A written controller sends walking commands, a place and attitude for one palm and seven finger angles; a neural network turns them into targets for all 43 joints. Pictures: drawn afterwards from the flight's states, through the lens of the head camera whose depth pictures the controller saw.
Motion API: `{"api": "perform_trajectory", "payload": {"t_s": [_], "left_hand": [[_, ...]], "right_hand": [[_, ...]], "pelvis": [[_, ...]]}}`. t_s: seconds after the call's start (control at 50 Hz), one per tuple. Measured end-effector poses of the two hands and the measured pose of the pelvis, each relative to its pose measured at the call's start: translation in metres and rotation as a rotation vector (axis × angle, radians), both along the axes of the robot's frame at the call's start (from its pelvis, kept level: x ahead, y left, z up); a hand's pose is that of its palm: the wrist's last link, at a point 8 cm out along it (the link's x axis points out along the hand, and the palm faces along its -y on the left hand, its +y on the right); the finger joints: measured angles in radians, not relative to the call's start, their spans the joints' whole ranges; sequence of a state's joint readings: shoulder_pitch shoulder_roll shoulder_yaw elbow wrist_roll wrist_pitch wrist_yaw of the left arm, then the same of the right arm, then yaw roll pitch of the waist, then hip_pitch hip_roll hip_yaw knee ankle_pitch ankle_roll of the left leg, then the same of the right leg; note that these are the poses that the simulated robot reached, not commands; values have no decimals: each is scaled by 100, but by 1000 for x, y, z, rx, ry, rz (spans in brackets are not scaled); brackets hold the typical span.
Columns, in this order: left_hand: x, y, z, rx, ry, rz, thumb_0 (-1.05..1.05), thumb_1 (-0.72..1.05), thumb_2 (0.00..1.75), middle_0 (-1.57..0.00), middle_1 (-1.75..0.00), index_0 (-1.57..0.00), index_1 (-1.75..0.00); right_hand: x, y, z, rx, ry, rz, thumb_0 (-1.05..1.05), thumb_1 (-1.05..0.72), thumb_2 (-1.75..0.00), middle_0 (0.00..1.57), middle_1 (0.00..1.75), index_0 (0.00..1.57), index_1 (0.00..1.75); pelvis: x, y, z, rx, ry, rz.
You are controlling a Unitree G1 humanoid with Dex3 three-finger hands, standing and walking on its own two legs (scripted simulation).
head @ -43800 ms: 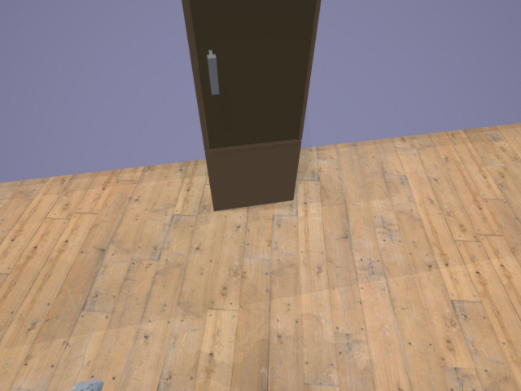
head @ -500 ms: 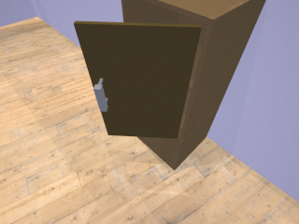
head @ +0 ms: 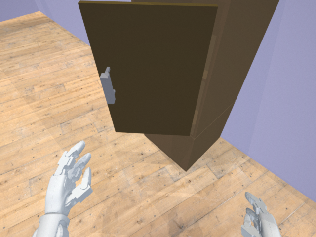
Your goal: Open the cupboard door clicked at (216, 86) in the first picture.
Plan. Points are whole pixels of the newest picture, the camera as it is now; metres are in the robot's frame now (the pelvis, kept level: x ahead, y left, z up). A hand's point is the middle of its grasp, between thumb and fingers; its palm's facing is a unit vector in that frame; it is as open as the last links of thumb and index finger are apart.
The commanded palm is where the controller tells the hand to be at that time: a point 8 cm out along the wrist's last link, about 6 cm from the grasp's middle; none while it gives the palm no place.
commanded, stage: raise the hand with hooked fingers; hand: left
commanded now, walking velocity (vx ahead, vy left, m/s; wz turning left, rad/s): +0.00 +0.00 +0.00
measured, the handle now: (109, 85) +0.60 +0.20 +0.02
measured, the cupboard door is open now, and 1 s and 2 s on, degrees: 42 42 42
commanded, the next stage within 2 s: move the hooked fingers beside the handle in 1.84 s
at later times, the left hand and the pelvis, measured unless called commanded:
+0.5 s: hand (74, 196) +0.22 +0.22 -0.01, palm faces -0.06 -1.00 -0.04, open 10.6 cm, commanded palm +0.19 +0.28 +0.00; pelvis -0.02 +0.01 -0.05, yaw +1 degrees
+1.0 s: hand (52, 178) +0.25 +0.27 +0.02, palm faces +0.00 -1.00 -0.06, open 13.4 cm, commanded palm +0.23 +0.33 +0.03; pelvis +0.00 +0.03 -0.03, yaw +1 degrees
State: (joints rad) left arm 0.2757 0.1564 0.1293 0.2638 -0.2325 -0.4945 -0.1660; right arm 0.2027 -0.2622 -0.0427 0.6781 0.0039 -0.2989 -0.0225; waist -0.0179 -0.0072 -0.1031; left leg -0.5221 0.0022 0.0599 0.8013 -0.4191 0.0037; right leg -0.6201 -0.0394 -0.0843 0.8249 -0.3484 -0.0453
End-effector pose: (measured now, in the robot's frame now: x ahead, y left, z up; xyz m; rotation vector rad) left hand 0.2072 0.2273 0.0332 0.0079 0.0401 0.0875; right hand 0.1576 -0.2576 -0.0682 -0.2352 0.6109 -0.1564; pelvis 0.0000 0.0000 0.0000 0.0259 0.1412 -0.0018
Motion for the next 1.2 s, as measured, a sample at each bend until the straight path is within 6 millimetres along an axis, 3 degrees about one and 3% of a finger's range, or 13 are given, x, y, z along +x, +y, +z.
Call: {"api": "perform_trajectory", "payload": {"t_s": [0.06,0.14,0.2,0.28,0.4,0.5,0.6,0.78,1.0,1.2], "left_hand": [[-8,-6,-13,20,-114,-133,0,73,82,-21,-42,-21,-42],[-32,-1,-52,-31,-9,-148,0,64,78,-22,-48,-22,-47],[-49,10,-65,-31,60,-78,1,57,75,-23,-52,-22,-52],[-53,23,-50,30,11,-39,1,47,71,-24,-58,-23,-58],[-24,35,-36,58,-17,-122,1,33,65,-24,-67,-24,-67],[-4,46,-36,29,63,-141,1,22,60,-25,-75,-25,-74],[3,58,-25,38,43,-109,0,10,55,-26,-82,-25,-82],[11,75,-24,44,32,-109,0,-11,46,-28,-96,-27,-95],[26,99,-8,47,9,-90,-1,-36,36,-29,-112,-29,-111],[44,119,4,46,13,-90,-1,-47,31,-30,-119,-30,-119]], "right_hand": [[31,-5,7,-35,-129,53,1,-91,-90,20,30,20,30],[57,1,7,-58,-206,92,1,-91,-90,20,30,19,30],[63,14,-2,-53,-202,114,1,-91,-90,20,30,19,30],[52,38,-25,-22,-119,148,1,-91,-90,20,30,19,30],[10,63,-61,55,47,132,1,-90,-90,20,30,20,30],[-25,61,-64,73,131,59,1,-90,-90,20,30,20,30],[-41,45,-55,27,155,11,1,-90,-90,20,30,20,30],[-21,25,-33,-69,111,7,1,-90,-90,20,30,20,30],[14,50,-19,-39,49,77,1,-90,-90,20,30,20,30],[9,58,-24,-16,96,92,1,-90,-90,20,30,20,30]], "pelvis": [[-8,-1,-24,5,47,-7],[-15,0,-47,1,80,0],[-17,1,-56,-16,88,12],[-19,2,-59,-42,95,31],[-24,6,-57,-63,107,41],[-21,12,-48,-59,110,28],[-15,19,-40,-54,110,20],[-9,26,-35,-59,103,21],[0,29,-28,-69,90,28],[3,29,-23,-69,83,28]]}}
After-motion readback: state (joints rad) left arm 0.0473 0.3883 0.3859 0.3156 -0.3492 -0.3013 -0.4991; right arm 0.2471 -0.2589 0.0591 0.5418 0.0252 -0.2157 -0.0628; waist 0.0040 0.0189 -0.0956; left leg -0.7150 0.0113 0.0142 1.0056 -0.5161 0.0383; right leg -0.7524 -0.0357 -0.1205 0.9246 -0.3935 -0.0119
